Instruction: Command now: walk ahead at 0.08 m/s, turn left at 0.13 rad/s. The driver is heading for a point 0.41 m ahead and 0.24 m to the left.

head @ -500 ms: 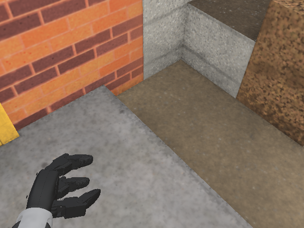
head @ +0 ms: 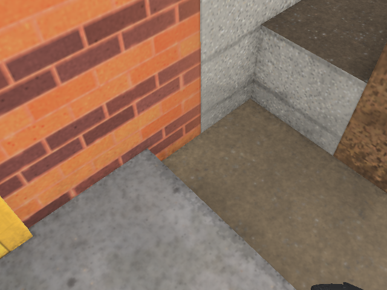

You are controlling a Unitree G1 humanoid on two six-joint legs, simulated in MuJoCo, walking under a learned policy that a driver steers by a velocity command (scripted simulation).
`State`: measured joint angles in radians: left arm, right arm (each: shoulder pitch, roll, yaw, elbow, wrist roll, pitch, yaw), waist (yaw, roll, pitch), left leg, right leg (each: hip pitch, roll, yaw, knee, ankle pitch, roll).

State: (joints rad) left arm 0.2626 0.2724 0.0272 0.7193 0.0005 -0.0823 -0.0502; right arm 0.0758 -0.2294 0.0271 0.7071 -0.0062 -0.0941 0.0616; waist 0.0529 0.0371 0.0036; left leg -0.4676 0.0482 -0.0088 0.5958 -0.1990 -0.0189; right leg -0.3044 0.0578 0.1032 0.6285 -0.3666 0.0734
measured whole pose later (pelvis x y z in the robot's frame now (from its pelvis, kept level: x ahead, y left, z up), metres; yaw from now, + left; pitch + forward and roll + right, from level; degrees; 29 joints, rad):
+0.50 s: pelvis +0.00 +0.00 +0.01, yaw +22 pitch +2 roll +0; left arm 0.12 0.24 0.04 0.60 0.02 0.04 0.06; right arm 0.17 -0.33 -0.11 0.63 0.04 0.06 0.01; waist -0.01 0.04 0.06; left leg -0.61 0.06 0.01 1.07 -0.35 -0.14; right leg -0.15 -0.04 -0.15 0.45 -0.33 -0.02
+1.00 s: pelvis -0.01 +0.05 +0.01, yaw +48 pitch +3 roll -2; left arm 0.09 0.29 0.08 0.68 0.01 -0.01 0.04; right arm 0.14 -0.32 -0.10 0.58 0.01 0.04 -0.04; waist -0.02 0.00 0.05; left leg -0.40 -0.12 -0.17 0.53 -0.15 0.05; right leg -0.54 0.02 0.12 0.84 -0.29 0.08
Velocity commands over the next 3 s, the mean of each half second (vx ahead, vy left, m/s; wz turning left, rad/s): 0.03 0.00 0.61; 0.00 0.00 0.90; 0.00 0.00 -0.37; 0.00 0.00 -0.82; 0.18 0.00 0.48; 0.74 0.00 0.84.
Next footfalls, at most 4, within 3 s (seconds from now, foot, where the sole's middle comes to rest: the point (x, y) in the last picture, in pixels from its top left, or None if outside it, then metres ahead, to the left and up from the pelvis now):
0.66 left None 0.00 0.18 -0.76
1.12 right None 0.15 0.01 -0.76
1.72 right None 0.12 -0.08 -0.76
2.14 left None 0.08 0.15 -0.76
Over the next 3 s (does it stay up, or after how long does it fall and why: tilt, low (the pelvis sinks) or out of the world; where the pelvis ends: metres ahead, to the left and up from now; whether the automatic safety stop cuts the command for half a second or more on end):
stays up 0.25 0.21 0.00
